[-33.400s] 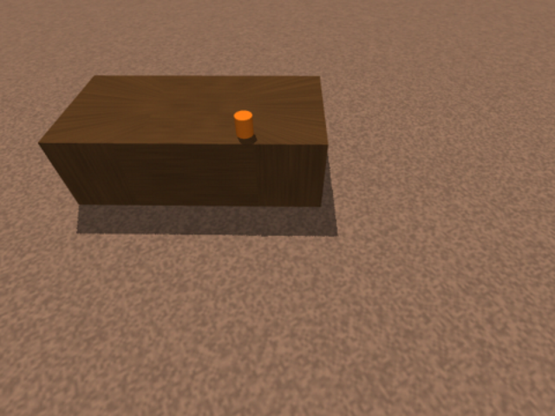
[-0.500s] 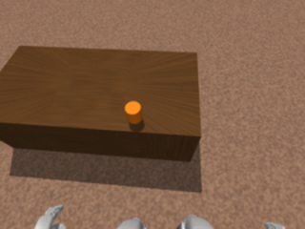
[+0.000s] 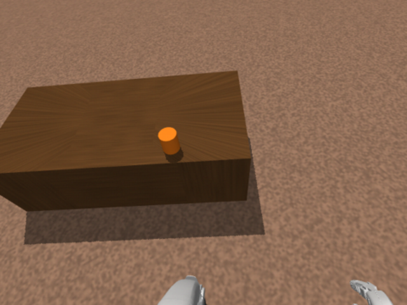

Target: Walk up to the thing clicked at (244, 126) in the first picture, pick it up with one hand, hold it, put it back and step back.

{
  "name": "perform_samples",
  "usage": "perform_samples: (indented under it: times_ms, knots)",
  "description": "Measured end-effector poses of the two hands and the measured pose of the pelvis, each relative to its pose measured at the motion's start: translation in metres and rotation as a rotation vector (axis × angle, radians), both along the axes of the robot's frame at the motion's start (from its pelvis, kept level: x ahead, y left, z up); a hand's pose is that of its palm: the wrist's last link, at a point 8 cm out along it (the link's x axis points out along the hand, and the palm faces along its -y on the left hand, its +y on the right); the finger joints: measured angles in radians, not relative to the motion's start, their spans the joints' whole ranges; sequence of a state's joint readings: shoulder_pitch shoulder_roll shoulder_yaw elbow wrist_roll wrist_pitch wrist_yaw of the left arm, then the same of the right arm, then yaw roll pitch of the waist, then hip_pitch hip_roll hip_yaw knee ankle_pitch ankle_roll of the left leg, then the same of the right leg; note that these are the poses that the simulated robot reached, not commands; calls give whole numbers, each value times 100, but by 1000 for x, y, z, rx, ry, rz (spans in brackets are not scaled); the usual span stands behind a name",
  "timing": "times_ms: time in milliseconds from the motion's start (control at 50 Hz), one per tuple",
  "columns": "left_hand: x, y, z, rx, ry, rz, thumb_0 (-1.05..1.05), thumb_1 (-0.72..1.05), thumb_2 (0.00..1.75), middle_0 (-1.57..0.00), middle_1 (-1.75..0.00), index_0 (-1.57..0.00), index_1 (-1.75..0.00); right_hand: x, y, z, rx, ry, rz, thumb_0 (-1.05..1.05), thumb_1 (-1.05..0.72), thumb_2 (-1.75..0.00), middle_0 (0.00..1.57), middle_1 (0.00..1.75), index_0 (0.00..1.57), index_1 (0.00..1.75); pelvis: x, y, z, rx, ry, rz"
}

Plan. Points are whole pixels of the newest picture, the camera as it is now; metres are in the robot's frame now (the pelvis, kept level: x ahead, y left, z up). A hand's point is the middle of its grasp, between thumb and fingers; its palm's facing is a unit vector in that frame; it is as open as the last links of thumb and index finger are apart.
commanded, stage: step back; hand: left
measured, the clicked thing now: (169, 141) +0.76 +0.24 -0.32
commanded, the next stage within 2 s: stand in 1.90 s
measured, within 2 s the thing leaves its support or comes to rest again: neither
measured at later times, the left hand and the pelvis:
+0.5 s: hand out of the picture -0.07 +0.31 -0.14, palm faces +0.11 -0.92 -0.37, open 7.4 cm; pelvis -0.17 +0.04 +0.01, yaw +6 degrees
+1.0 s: hand out of the picture -0.27 +0.33 -0.13, palm faces +0.08 -0.90 -0.43, open 7.4 cm; pelvis -0.32 +0.04 +0.00, yaw +5 degrees
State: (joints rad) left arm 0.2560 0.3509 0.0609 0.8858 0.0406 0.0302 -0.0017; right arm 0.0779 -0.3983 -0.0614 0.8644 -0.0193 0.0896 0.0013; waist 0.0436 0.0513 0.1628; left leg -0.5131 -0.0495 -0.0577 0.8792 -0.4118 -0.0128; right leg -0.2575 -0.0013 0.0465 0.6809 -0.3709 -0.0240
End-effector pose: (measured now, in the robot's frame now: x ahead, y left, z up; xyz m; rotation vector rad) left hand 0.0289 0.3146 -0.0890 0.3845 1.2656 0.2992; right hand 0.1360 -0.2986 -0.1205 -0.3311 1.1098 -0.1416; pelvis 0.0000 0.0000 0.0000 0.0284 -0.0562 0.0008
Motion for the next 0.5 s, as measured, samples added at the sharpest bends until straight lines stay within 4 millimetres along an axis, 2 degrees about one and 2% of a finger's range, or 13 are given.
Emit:
perform_samples:
  times_ms: [80,160,220,280,340,400,500]
  knots:
    - [-21,1,16,25,9,15,1,90,90,-21,-30,-20,-30,-52,-9,0,-2,76,-27,1,-90,-90,20,30,21,30,-19,0,10,20,24,21]
    - [-17,9,21,52,-71,-3,1,90,90,-21,-30,-20,-30,-104,-15,-6,-40,168,-20,1,-90,-90,20,30,21,30,-43,3,8,5,36,57]
    - [-15,16,18,57,-157,-9,1,90,90,-21,-30,-20,-30,-132,-12,-9,-69,224,7,1,-90,-90,20,30,21,30,-66,7,2,-8,29,97]
    - [-22,25,8,43,-221,-12,1,90,90,-21,-30,-20,-30,-149,-2,-9,-88,228,39,1,-90,-90,20,30,21,30,-91,15,-5,-16,19,129]
    - [-37,36,-10,12,-249,-8,1,90,90,-21,-30,-20,-30,-162,11,-5,-104,189,56,1,-90,-90,20,30,21,30,-119,24,-13,4,-4,139]
    - [-62,39,-20,-24,-220,10,1,90,90,-21,-30,-20,-30,-177,25,9,-97,138,63,1,-90,-90,20,30,21,30,-141,32,-9,-5,-19,119]
    - [-113,40,-17,-67,-168,42,1,90,90,-21,-30,-20,-30,-192,36,34,-109,81,77,1,-90,-90,20,30,21,30,-169,36,7,-51,9,105]
